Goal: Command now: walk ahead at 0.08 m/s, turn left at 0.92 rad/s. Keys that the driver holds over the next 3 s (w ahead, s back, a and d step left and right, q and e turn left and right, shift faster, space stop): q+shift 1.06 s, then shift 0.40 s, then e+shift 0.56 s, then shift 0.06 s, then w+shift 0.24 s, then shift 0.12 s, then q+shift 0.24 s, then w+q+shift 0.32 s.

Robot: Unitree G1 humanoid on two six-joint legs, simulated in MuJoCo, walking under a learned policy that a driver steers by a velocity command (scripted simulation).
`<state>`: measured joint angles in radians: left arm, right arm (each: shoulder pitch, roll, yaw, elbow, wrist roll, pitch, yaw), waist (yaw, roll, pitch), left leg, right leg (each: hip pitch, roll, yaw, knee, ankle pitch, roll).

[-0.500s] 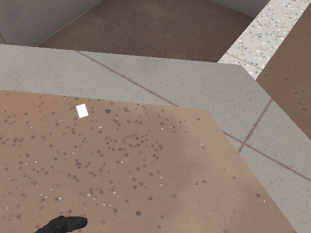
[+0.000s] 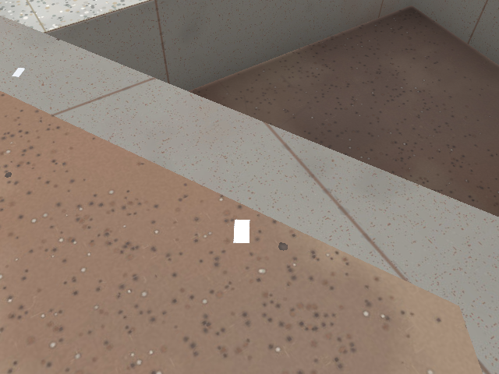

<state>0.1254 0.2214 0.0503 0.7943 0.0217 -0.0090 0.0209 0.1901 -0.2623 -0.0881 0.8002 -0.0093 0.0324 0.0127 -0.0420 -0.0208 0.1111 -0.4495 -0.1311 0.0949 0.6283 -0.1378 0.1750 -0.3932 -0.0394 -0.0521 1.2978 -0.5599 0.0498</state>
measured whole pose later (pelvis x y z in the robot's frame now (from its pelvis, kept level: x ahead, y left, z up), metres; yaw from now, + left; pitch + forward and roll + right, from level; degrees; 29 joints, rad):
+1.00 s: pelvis +0.06 -0.07 +0.02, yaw +58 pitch +1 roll +0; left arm 0.23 0.34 0.07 0.67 0.02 0.05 -0.01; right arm 0.11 -0.32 -0.07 0.61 0.00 0.06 0.04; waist 0.03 -0.05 0.10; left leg -0.31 -0.05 0.02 0.62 -0.32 0.06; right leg -0.39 -0.14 -0.14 0.97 -0.55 0.07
